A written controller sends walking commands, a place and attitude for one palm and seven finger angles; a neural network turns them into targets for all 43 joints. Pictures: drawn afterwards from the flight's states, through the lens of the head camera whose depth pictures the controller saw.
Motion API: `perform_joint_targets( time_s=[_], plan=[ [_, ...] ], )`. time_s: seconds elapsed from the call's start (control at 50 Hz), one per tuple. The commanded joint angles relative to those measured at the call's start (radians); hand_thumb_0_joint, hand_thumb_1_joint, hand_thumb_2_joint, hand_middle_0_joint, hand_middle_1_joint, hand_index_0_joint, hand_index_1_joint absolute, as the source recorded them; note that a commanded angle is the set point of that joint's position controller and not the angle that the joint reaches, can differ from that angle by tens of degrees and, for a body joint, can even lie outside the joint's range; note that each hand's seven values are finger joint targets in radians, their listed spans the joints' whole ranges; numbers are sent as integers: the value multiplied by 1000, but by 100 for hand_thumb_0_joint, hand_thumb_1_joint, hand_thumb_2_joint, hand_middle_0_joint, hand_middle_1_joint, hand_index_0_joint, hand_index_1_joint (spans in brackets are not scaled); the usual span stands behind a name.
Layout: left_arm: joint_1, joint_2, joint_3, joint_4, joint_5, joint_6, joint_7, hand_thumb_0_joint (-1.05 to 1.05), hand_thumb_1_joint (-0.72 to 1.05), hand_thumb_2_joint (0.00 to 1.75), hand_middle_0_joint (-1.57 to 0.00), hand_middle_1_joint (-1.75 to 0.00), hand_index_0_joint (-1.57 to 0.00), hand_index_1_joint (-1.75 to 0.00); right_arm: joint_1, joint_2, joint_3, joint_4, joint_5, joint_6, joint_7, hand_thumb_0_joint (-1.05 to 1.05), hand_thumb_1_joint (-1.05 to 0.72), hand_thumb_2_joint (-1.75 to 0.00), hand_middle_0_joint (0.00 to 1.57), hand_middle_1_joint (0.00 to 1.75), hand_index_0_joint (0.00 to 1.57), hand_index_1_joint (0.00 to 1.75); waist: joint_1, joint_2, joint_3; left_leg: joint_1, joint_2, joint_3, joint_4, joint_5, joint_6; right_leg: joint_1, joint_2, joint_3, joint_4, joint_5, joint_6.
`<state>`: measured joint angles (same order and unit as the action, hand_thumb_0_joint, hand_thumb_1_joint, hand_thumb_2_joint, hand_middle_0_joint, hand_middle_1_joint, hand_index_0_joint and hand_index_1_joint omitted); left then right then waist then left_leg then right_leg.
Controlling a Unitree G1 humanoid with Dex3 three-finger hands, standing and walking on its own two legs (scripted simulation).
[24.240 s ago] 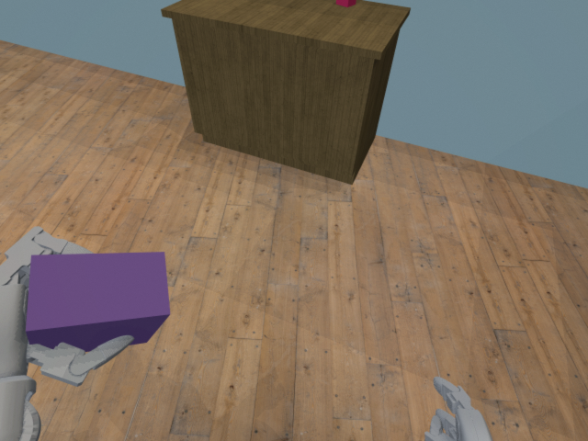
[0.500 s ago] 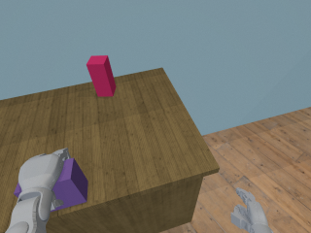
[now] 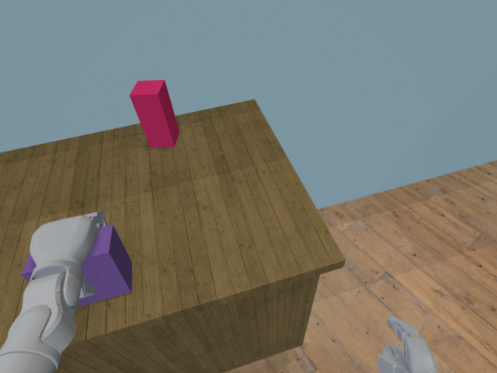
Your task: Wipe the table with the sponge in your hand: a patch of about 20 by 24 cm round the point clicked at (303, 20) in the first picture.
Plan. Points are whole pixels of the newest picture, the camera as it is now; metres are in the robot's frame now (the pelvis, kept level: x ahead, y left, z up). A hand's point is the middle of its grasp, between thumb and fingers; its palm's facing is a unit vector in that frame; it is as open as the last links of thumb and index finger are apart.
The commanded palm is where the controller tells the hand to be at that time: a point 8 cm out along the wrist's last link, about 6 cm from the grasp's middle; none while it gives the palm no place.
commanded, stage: wipe forward along the first lane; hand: left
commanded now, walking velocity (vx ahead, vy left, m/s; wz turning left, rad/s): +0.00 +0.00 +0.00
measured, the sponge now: (88, 274) +0.24 +0.33 +0.00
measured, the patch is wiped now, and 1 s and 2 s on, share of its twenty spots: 0.30 0.55 0.60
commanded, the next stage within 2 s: slide across to the middle lane in 1.14 s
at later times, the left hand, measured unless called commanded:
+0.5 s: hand (85, 233) +0.30 +0.35 +0.04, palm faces -0.12 +0.01 -0.99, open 10.7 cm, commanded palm +0.30 +0.34 +0.07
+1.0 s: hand (89, 206) +0.36 +0.37 +0.04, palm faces -0.15 +0.02 -0.99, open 10.7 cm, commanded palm +0.35 +0.36 +0.07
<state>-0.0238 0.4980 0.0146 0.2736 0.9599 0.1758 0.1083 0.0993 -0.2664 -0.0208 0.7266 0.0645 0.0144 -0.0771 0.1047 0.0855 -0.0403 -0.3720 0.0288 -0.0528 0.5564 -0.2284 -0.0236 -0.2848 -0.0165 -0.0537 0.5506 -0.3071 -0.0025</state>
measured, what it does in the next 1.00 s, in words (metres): stands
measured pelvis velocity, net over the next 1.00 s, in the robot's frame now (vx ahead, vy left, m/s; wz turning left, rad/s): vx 0.00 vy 0.01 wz -0.01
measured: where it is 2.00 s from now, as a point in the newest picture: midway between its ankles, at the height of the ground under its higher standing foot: outside the picture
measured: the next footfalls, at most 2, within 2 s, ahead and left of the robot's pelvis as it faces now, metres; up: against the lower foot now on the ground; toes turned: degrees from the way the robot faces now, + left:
none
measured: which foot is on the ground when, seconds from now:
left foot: down 0.00-1.00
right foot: down 0.00-1.00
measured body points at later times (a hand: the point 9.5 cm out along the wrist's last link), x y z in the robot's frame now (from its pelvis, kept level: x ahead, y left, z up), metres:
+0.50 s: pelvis +0.00 +0.00 -0.01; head +0.03 -0.03 +0.44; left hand +0.30 +0.35 +0.09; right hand +0.15 -0.26 -0.13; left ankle +0.04 +0.14 -0.73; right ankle -0.01 -0.12 -0.73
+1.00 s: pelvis +0.00 +0.01 -0.01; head +0.05 +0.00 +0.44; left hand +0.36 +0.37 +0.10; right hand +0.12 -0.26 -0.14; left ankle +0.04 +0.14 -0.73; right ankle -0.01 -0.12 -0.73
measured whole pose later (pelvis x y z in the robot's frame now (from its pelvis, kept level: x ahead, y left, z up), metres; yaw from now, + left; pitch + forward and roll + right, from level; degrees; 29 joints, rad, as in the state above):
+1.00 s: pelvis +0.00 +0.01 -0.01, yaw +0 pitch +10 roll -2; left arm -0.50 0.62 0.05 0.84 1.03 0.04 0.13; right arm 0.21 -0.28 -0.04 0.74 0.08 0.08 -0.05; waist 0.03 0.06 -0.09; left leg -0.57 0.03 -0.06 0.65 -0.26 -0.01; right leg -0.47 -0.01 -0.05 0.61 -0.32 0.01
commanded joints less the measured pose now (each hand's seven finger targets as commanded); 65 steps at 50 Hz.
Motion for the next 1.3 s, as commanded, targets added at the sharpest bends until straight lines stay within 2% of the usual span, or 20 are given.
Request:
perform_joint_targets(
  time_s=[0.0, 0.04, 0.08, 0.14, 0.16, 0.24, 0.26, 0.32, 0.34, 0.4, 0.46, 0.5, 0.54, 0.58, 0.78, 0.84, 1.04, 1.12, 1.2, 1.28],
  plan=[
    [-197, 201, 74, 23, 9, -3, 24, 0, 10, 130, -120, -160, -120, -160, -104, -131, -40, -143, -1, -39, -11, 0, -90, -90, 20, 30, 20, 30, -40, -133, -103, 77, -64, 55, -42, 27, 70, -67, 36, 25, -127, 100, -35],
    [-248, 261, 115, 45, 13, -10, 26, 0, 10, 130, -120, -160, -120, -160, -100, -142, -41, -134, 1, -33, -12, 0, -90, -90, 20, 30, 20, 30, -41, -123, -107, 70, -64, 50, -40, 20, 69, -76, 40, 38, -126, 85, -41],
    [-258, 218, 77, 58, 12, -22, 25, 0, 10, 130, -120, -160, -120, -160, -79, -137, -46, -142, 3, -35, -10, 0, -90, -90, 20, 30, 20, 30, -48, -131, -138, 67, -62, 57, -30, 31, 73, -73, 35, 23, -113, 111, -35],
    [-246, 275, 133, 81, 12, -35, 29, 0, 10, 130, -120, -160, -120, -160, -71, -149, -53, -134, 2, -25, -7, 0, -90, -90, 20, 30, 20, 30, -38, -121, -172, 56, -63, 54, -18, 63, 72, -51, 38, 35, -99, 161, -41],
    [-271, 234, 90, 75, 7, -40, 28, 0, 10, 130, -120, -160, -120, -160, -63, -143, -52, -141, 3, -25, -7, 0, -90, -90, 20, 30, 20, 30, -52, -123, -175, 54, -63, 60, -13, 55, 75, -58, 35, 24, -98, 156, -34],
    [-310, 289, 135, 130, 9, -50, 36, 0, 10, 130, -120, -160, -120, -160, -54, -153, -55, -127, 6, -21, -5, 0, -90, -90, 20, 30, 20, 30, -51, -128, -153, 34, -60, 54, -15, 37, 75, -82, 38, 31, -102, 128, -37],
    [-342, 248, 88, 127, 12, -55, 35, 0, 10, 130, -120, -160, -120, -160, -42, -150, -56, -131, 5, -22, -4, 0, -90, -90, 20, 30, 20, 30, -65, -111, -155, 38, -58, 58, -10, 42, 77, -93, 37, 19, -93, 136, -36],
    [-334, 241, 87, 153, 11, -60, 43, 0, 10, 130, -120, -160, -120, -160, -33, -149, -60, -129, 7, -17, 0, 0, -90, -90, 20, 30, 20, 30, -64, -136, -174, 32, -56, 61, -5, 40, 77, -93, 35, 21, -92, 136, -32],
    [-344, 285, 134, 170, 10, -64, 47, 0, 10, 130, -120, -160, -120, -160, -32, -154, -61, -121, 7, -17, -1, 0, -90, -90, 20, 30, 20, 30, -60, -146, -176, 27, -55, 56, -4, 42, 78, -88, 39, 26, -91, 141, -36],
    [-397, 273, 101, 219, 20, -63, 51, 0, 10, 130, -120, -160, -120, -160, -17, -155, -60, -116, 8, -12, -1, 0, -90, -90, 20, 30, 20, 30, -74, -157, -158, 11, -56, 56, -5, 12, 78, -117, 37, 17, -94, 96, -31],
    [-454, 256, 72, 235, 32, -71, 54, 0, 10, 130, -120, -160, -120, -160, -6, -154, -61, -114, 7, -10, 1, 0, -90, -90, 20, 30, 20, 30, -81, -105, -173, 26, -56, 55, -1, 11, 79, -138, 39, 12, -87, 86, -38],
    [-502, 240, 49, 261, 39, -70, 55, 0, 10, 130, -120, -160, -120, -160, -2, -152, -60, -111, 9, -5, 4, 0, -90, -90, 20, 30, 20, 30, -93, -124, -171, 23, -54, 52, 1, 5, 77, -155, 39, 10, -84, 79, -37],
    [-514, 291, 98, 293, 36, -74, 58, 0, 10, 130, -120, -160, -120, -160, 2, -157, -61, -106, 10, -3, 1, 0, -90, -90, 20, 30, 20, 30, -84, -135, -189, 14, -52, 47, 0, 6, 78, -142, 41, 17, -84, 79, -40],
    [-524, 255, 62, 302, 38, -79, 58, 0, 10, 130, -120, -160, -120, -160, 17, -154, -63, -109, 9, 1, 4, 0, -90, -90, 20, 30, 20, 30, -92, -133, -205, 21, -52, 50, 9, 23, 78, -144, 39, 6, -74, 103, -38],
    [-669, 303, 58, 418, 68, -99, 53, 0, 10, 130, -120, -160, -120, -160, 57, -159, -59, -102, 9, 25, 10, 0, -90, -90, 20, 30, 20, 30, -110, -96, -211, 8, -50, 43, 17, 24, 78, -177, 40, 1, -66, 93, -43],
    [-709, 353, 97, 448, 70, -111, 53, 0, 10, 130, -120, -160, -120, -160, 65, -166, -59, -97, 9, 30, 9, 0, -90, -90, 20, 30, 20, 30, -106, -99, -230, -2, -48, 40, 17, 33, 80, -168, 42, 10, -66, 105, -46],
    [-741, 377, 112, 510, 80, -139, 68, 0, 10, 130, -120, -160, -120, -160, 110, -175, -71, -82, 7, 50, 23, 0, -90, -90, 20, 30, 20, 30, -112, -80, -282, -4, -41, 39, 36, 101, 78, -171, 48, 8, -44, 170, -51],
    [-789, 376, 84, 561, 90, -136, 76, 0, 10, 130, -120, -160, -120, -160, 132, -180, -72, -74, 10, 54, 28, 0, -90, -90, 20, 30, 20, 30, -133, -95, -254, -22, -41, 39, 35, 61, 80, -203, 49, 3, -48, 124, -45],
    [-820, 442, 117, 603, 96, -140, 75, 0, 10, 130, -120, -160, -120, -160, 153, -189, -70, -65, 10, 57, 26, 0, -90, -90, 20, 30, 20, 30, -138, -95, -269, -41, -41, 42, 42, 62, 81, -189, 49, 9, -47, 134, -43],
    [-824, 381, 76, 543, 90, -155, 69, 0, 10, 130, -120, -160, -120, -160, 158, -176, -77, -71, 8, 56, 35, 0, -90, -90, 20, 30, 20, 30, -128, -38, -330, 20, -36, 40, 46, 116, 80, -180, 53, 6, -39, 170, -50]
  ],
)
